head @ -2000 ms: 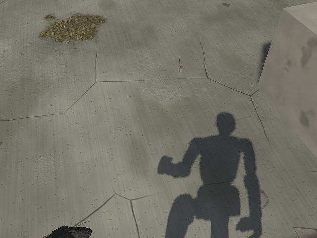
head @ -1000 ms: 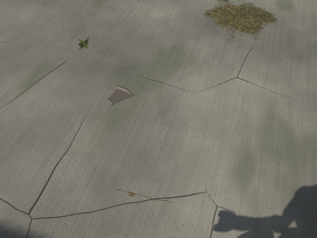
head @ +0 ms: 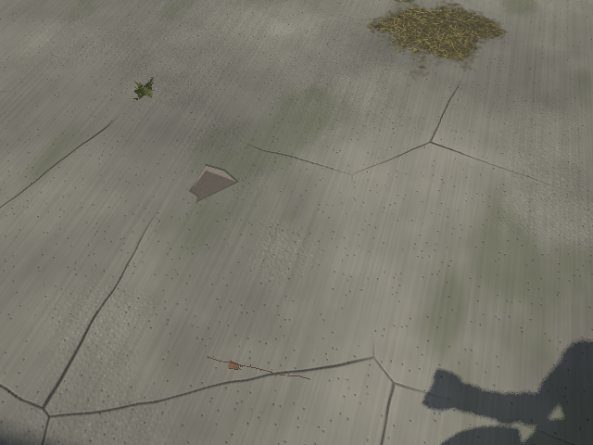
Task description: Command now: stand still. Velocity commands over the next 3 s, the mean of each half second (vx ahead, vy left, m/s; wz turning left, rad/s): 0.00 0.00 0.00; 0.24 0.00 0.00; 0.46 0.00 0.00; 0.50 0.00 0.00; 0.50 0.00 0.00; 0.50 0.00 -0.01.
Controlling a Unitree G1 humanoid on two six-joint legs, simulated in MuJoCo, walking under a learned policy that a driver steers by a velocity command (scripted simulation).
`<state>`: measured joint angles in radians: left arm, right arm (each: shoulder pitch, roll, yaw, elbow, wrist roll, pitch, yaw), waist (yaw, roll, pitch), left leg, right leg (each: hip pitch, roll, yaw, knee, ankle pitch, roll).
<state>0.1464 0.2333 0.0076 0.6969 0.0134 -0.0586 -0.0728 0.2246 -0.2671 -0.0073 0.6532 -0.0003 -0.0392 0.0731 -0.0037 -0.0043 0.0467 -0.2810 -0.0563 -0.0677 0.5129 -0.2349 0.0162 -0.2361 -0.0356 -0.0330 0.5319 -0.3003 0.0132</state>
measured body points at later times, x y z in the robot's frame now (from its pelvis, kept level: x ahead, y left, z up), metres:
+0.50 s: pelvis +0.01 -0.01 +0.00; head +0.03 -0.01 +0.45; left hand +0.16 +0.23 -0.10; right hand +0.13 -0.26 -0.11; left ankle +0.02 +0.11 -0.74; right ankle -0.01 -0.12 -0.74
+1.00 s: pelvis +0.12 +0.03 +0.01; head +0.12 +0.03 +0.46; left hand +0.24 +0.28 -0.11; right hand +0.14 -0.21 -0.12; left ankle +0.06 +0.12 -0.73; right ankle +0.10 -0.10 -0.66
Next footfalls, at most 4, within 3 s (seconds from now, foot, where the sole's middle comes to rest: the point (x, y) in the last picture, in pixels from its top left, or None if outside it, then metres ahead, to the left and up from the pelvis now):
1.36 right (368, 441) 0.52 -0.14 -0.90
1.82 left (265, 347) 0.77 0.11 -0.90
2.38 right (347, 252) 1.09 -0.12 -0.90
2.92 left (275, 176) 1.41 0.10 -0.90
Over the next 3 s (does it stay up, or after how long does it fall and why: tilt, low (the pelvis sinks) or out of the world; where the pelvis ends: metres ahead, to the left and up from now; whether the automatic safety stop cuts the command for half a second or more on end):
stays up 1.27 0.01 -0.14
